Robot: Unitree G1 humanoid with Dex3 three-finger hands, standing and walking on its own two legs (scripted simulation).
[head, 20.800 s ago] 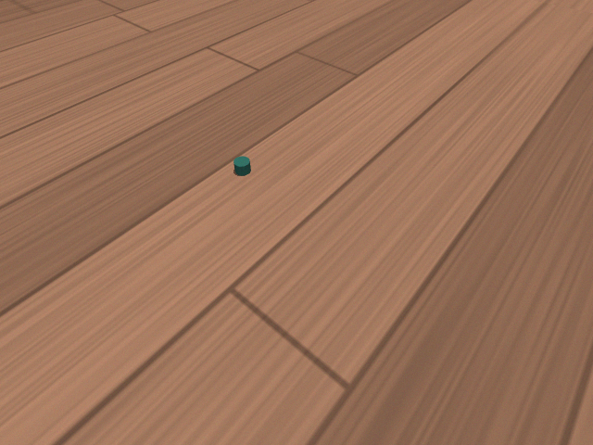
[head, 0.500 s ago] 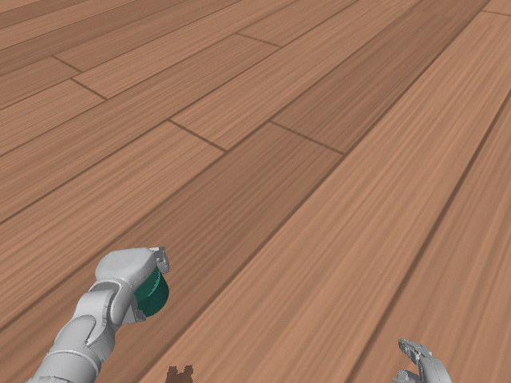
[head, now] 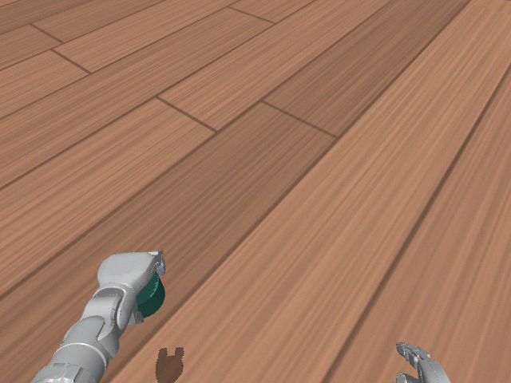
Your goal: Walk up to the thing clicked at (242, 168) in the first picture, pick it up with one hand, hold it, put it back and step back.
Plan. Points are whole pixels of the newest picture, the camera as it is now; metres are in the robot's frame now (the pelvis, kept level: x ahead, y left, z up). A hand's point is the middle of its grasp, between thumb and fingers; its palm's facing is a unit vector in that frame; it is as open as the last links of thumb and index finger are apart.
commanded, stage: crouch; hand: left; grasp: from above
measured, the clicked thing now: (139, 290) +0.31 +0.22 -0.10
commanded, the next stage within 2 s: lower in 1.64 s
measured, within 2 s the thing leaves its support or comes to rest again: neither
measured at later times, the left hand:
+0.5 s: hand (168, 305) +0.36 +0.22 -0.33, palm faces -0.43 +0.02 -0.90, open 10.3 cm
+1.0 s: hand (179, 315) +0.38 +0.23 -0.49, palm faces -0.44 -0.01 -0.90, open 10.3 cm
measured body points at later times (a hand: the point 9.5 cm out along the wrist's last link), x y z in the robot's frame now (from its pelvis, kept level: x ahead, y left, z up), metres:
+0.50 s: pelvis -0.05 +0.01 -0.20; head +0.12 +0.02 +0.22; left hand +0.38 +0.22 -0.28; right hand -0.01 -0.27 -0.33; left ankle +0.01 +0.13 -0.73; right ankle +0.02 -0.13 -0.73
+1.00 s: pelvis -0.06 +0.01 -0.33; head +0.16 +0.04 +0.06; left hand +0.40 +0.23 -0.44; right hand +0.00 -0.28 -0.45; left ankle +0.01 +0.13 -0.73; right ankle +0.02 -0.13 -0.73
